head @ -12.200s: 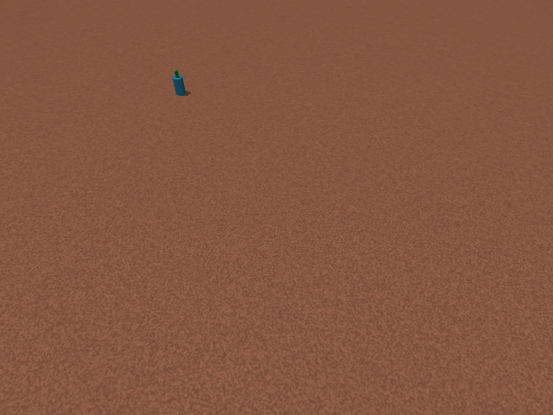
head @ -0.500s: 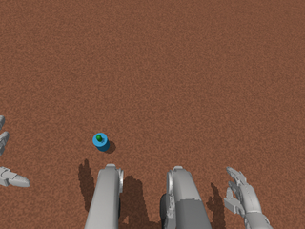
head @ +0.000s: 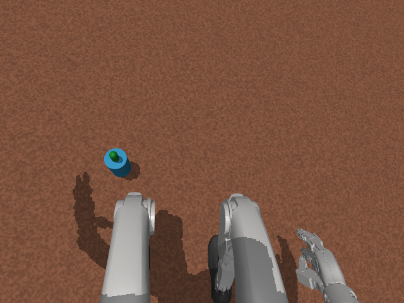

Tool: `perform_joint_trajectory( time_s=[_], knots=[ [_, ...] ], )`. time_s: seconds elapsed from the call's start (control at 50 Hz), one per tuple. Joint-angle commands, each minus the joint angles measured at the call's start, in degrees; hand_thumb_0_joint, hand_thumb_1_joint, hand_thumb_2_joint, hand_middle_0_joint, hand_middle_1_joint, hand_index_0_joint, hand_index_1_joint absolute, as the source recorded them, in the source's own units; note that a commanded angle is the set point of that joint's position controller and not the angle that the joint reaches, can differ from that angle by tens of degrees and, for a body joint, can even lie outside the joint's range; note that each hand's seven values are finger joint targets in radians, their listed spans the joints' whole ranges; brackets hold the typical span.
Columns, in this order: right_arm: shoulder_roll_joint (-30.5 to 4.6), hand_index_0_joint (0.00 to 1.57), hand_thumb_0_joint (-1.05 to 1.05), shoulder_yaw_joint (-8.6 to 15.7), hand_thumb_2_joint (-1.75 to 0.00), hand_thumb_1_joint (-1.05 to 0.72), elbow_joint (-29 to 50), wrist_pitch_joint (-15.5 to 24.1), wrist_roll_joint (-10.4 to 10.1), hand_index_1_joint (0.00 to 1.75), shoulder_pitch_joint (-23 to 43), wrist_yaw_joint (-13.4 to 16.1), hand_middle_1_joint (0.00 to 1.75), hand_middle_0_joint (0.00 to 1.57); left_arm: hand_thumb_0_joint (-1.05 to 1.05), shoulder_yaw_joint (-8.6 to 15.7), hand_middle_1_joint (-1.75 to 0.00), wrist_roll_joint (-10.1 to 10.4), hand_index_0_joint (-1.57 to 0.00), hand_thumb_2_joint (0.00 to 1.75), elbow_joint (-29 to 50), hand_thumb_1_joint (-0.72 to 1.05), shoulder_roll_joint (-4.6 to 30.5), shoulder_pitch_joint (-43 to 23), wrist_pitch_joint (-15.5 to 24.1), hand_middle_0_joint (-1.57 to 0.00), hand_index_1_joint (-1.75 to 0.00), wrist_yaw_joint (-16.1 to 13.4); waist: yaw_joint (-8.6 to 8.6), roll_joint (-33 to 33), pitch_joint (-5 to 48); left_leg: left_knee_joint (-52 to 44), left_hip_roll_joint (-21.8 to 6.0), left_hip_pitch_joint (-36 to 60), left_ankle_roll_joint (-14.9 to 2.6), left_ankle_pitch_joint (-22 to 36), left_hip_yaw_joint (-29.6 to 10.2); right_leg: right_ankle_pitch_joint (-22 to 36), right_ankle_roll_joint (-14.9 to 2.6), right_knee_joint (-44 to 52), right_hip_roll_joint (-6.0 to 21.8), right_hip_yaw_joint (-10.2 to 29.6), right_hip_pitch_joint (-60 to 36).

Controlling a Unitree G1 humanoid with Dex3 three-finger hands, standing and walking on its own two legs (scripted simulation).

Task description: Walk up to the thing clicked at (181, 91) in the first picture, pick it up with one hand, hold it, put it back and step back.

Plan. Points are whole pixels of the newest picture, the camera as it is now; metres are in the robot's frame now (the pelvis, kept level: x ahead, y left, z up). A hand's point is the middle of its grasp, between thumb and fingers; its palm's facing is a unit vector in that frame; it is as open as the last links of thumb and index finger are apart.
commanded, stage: go down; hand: left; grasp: from the side
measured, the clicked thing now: (117, 161) +0.44 +0.22 -0.37
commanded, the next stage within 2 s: approach in 0.88 s
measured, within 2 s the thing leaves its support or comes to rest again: neither
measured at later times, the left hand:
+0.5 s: hand out of the picture +0.36 +0.40 -0.05, palm faces +0.15 -0.98 -0.11, open 17.4 cm
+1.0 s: hand out of the picture +0.38 +0.41 -0.06, palm faces +0.15 -0.98 -0.09, open 17.4 cm
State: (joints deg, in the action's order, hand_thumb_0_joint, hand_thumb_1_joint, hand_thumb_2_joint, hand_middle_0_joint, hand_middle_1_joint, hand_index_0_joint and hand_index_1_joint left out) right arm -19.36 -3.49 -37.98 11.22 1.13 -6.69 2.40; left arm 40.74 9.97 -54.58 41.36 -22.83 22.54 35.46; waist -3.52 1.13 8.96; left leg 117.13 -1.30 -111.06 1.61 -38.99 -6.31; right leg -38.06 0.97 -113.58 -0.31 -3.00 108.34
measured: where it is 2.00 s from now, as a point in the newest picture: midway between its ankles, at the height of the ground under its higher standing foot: (179, 284)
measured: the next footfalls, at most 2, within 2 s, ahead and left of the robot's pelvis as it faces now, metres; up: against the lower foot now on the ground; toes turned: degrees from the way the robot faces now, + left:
none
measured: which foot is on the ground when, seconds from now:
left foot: down 0.00-1.00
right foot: down 0.00-1.00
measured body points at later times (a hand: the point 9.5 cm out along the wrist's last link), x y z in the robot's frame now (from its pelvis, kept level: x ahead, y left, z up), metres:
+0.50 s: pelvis -0.01 +0.00 -0.06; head +0.18 +0.06 +0.34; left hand +0.35 +0.45 -0.04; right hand +0.16 -0.27 -0.15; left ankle +0.08 +0.13 -0.41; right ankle +0.09 -0.13 -0.41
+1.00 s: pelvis -0.01 +0.01 -0.08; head +0.19 +0.07 +0.32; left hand +0.36 +0.46 -0.05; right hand +0.14 -0.28 -0.17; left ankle +0.08 +0.13 -0.41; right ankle +0.09 -0.13 -0.41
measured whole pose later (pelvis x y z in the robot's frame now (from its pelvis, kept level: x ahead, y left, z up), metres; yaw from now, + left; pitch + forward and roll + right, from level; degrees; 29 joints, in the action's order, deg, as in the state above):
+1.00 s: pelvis -0.01 +0.01 -0.08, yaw -2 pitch +31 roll -7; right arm -21.4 -6.4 -38.8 10.4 2.2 -6.2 0.8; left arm 45.9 11.6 -59.7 49.9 -32.4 22.7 42.3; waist -5.1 1.7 5.3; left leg 131.3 -0.1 -123.3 1.1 -38.9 -7.9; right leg -38.2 1.8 -126.6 -0.3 -3.6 119.3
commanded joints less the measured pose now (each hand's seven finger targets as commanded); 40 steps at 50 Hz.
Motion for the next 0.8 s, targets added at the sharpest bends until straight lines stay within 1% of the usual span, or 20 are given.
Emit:
perform_joint_trajectory(
  time_s=[0.0,0.02,0.06,0.1,0.14,0.16,0.22,0.28,0.3,0.38,0.44,0.46,0.5,0.52,0.58,0.6,0.64,0.7,0.74,0.78],
  knots=[
    [-12.2,0.2,0.0,4.1,-0.9,-0.91,3.6,1.5,-0.1,0.3,-4.5,0.7,0.3,0.2,0.0,6.3,-0.05,2.8,-0.04,0.06,8.3,-0.52,22.9,-6.5,3.2,-0.05,-0.05,1.3,3.66,-11.7,31.3,-15.1,0.1,24.3,-2.62,10.2,2.2,8.2,-3.42,9.7,-0.8,-1.3,-13.7],
    [-12.2,0.2,0.0,4.2,-0.91,-0.91,3.5,1.5,-0.1,0.3,-4.7,0.7,0.3,0.2,0.0,5.8,-0.05,2.8,-0.04,0.05,8.6,-0.52,23.1,-7.5,3.2,-0.05,-0.05,1.8,2.78,-12.3,31.1,-14.7,0.1,23.3,-2.61,9.4,2.3,7.7,-3.41,9.2,-0.8,-1.5,-13.6],
    [-12.5,0.2,0.0,4.2,-0.91,-0.91,3.1,1.6,0.1,0.3,-4.7,0.6,0.3,0.2,0.0,5.7,-0.05,2.9,-0.04,0.06,8.1,-0.53,22.8,-9.3,3.4,-0.05,-0.06,2.6,2.28,-12.3,31.3,-13.4,0.0,22.7,-2.58,9.5,2.2,7.8,-3.39,8.2,-0.7,-1.6,-12.6],
    [-12.5,0.2,0.0,4.1,-0.91,-0.91,3.1,1.8,0.1,0.3,-5.0,0.5,0.3,0.2,0.0,6.1,-0.05,3.3,-0.04,0.06,7.9,-0.54,24.2,-11.3,3.8,-0.04,-0.06,3.0,1.61,-9.9,30.9,-11.9,0.3,19.2,-3.1,7.3,3.0,6.1,-3.09,8.6,-0.9,-1.4,-14.0],
    [-12.7,0.2,0.0,3.9,-0.91,-0.91,2.8,1.9,0.4,0.3,-5.2,0.3,0.3,0.2,0.0,6.7,-0.06,3.4,-0.04,0.06,7.7,-0.55,25.4,-12.7,4.1,-0.05,-0.06,3.5,1.59,-9.8,31.6,-10.5,0.3,18.3,-3.16,7.4,3.5,6.2,-2.95,8.0,-0.8,-1.3,-14.2],
    [-13.0,0.2,0.0,4.0,-0.91,-0.91,2.8,1.9,0.3,0.3,-4.8,0.3,0.3,0.2,0.0,6.6,-0.06,3.4,-0.04,0.06,8.1,-0.55,25.6,-13.6,4.3,-0.04,-0.06,3.8,1.63,-10.3,30.9,-11.0,0.2,18.8,-3.17,5.5,2.9,4.7,-3.08,7.5,-1.0,-1.6,-12.0],
    [-13.4,0.2,0.0,4.0,-0.9,-0.91,2.5,1.9,0.6,0.3,-5.0,0.4,0.3,0.2,0.0,6.4,-0.06,3.1,-0.04,0.07,7.4,-0.53,26.3,-14.9,4.3,-0.04,-0.06,4.5,1.42,-11.1,32.2,-9.5,0.2,18.6,-3.13,5.6,3.4,4.9,-3.02,6.8,-0.9,-1.6,-11.7],
    [-13.7,0.2,0.0,3.4,-0.9,-0.91,2.5,1.8,0.7,0.3,-5.2,0.1,0.3,0.2,0.0,7.5,-0.06,2.8,-0.04,0.06,8.1,-0.54,29.3,-15.6,4.0,-0.05,-0.06,4.6,2.67,-13.3,32.9,-10.0,0.1,19.2,-2.77,5.2,2.8,4.6,-3.19,4.9,-1.0,-2.2,-10.6],
    [-14.1,0.2,0.0,3.5,-0.9,-0.91,2.3,1.7,0.6,0.3,-5.1,0.1,0.3,0.2,0.0,7.2,-0.06,2.8,-0.04,0.07,6.6,-0.53,28.1,-15.3,3.8,-0.04,-0.06,4.8,2.25,-14.0,31.7,-10.5,-0.1,19.7,-2.64,4.6,2.0,4.5,-3.27,3.9,-0.9,-2.7,-8.5],
    [-13.9,0.2,0.0,3.1,-0.91,-0.91,2.3,1.6,0.8,0.3,-5.3,-0.1,0.3,0.2,0.0,7.6,-0.06,3.1,-0.03,0.07,7.1,-0.53,28.7,-16.6,3.4,-0.04,-0.07,5.0,2.02,-13.7,32.7,-8.3,0.2,18.5,-2.64,6.9,2.6,6.1,-3.26,3.0,-0.8,-2.5,-8.9],
    [-14.3,0.2,0.0,3.2,-0.91,-0.91,2.1,1.4,0.7,0.3,-5.3,-0.2,0.3,0.2,0.0,7.4,-0.07,3.0,-0.04,0.07,5.9,-0.55,28.3,-16.5,3.2,-0.05,-0.07,5.3,1.65,-13.7,29.8,-8.0,0.2,17.0,-2.74,5.5,2.4,5.1,-3.31,2.2,-0.9,-2.9,-6.3],
    [-14.4,0.2,0.0,3.1,-0.91,-0.91,2.2,1.4,0.8,0.3,-5.3,-0.3,0.3,0.2,0.0,7.5,-0.07,2.9,-0.04,0.07,5.6,-0.55,28.6,-16.1,3.0,-0.05,-0.07,5.3,1.97,-13.9,29.9,-8.0,0.1,17.4,-2.67,5.5,2.3,5.2,-3.33,1.9,-0.9,-3.0,-6.2],
    [-14.6,0.2,0.0,3.0,-0.91,-0.91,2.4,1.2,0.7,0.3,-5.1,-0.4,0.3,0.2,0.0,7.2,-0.06,2.8,-0.04,0.07,6.0,-0.55,28.9,-17.8,3.0,-0.05,-0.07,5.4,1.15,-14.5,29.9,-8.0,0.0,17.7,-2.63,5.2,1.5,5.3,-3.33,1.0,-0.8,-3.4,-5.0],
    [-14.6,0.2,0.0,3.0,-0.91,-0.91,2.4,1.1,0.7,0.3,-4.9,-0.4,0.3,0.2,0.0,7.1,-0.06,2.8,-0.03,0.07,5.5,-0.54,28.6,-17.7,3.0,-0.04,-0.07,5.5,1.21,-13.9,29.4,-8.0,0.0,17.3,-2.61,4.6,1.2,4.8,-3.29,0.7,-0.8,-3.6,-4.5],
    [-14.8,0.2,0.0,2.9,-0.91,-0.91,2.8,1.3,0.6,0.3,-4.6,-0.5,0.3,0.2,0.0,8.0,-0.07,3.3,-0.04,0.07,6.2,-0.57,30.0,-19.0,3.5,-0.05,-0.08,5.7,1.22,-13.0,29.8,-6.9,0.2,15.5,-2.99,2.6,1.7,3.1,-3.17,1.0,-0.9,-3.4,-4.7],
    [-14.6,0.2,0.0,2.8,-0.91,-0.91,2.6,1.2,0.7,0.3,-5.2,-0.5,0.3,0.2,0.0,7.4,-0.07,3.4,-0.04,0.07,5.8,-0.57,29.7,-19.4,3.4,-0.05,-0.08,5.7,0.76,-12.9,29.9,-6.4,0.4,14.6,-3.08,2.5,2.4,2.7,-3.07,1.5,-0.9,-3.3,-5.7],
    [-14.6,0.2,0.0,2.7,-0.91,-0.91,2.2,1.2,0.7,0.3,-5.2,-0.5,0.3,0.2,0.0,7.4,-0.07,3.4,-0.04,0.08,4.9,-0.56,29.5,-19.0,3.4,-0.04,-0.08,5.9,0.84,-11.8,29.1,-5.8,0.4,13.7,-3.25,1.9,2.7,2.1,-2.99,1.6,-1.1,-3.3,-5.4],
    [-15.0,0.2,0.0,2.5,-0.91,-0.91,2.4,1.2,0.8,0.3,-5.1,-0.5,0.3,0.2,0.0,8.3,-0.07,3.2,-0.03,0.08,6.3,-0.54,31.7,-20.3,3.5,-0.04,-0.07,6.0,1.26,-13.7,30.6,-5.6,0.4,14.7,-3.07,3.2,2.6,3.3,-3.11,0.7,-1.0,-3.3,-5.4],
    [-15.1,0.2,0.0,2.4,-0.91,-0.91,2.1,1.0,0.8,0.3,-5.8,-0.5,0.3,0.2,0.0,7.8,-0.07,3.2,-0.03,0.08,6.1,-0.54,31.3,-20.3,3.4,-0.04,-0.08,6.2,0.31,-13.7,30.9,-5.1,0.5,14.8,-3.04,3.6,2.5,3.5,-3.11,0.6,-0.9,-3.5,-5.5],
    [-15.4,0.2,0.0,2.5,-0.91,-0.91,2.3,1.0,0.7,0.3,-4.9,-0.5,0.3,0.2,0.0,8.3,-0.07,3.3,-0.03,0.08,6.1,-0.53,31.7,-19.7,3.4,-0.04,-0.07,6.3,1.21,-14.2,30.2,-5.2,0.4,15.2,-2.92,4.2,2.1,4.1,-3.27,-0.3,-0.9,-3.6,-3.8]
  ],
)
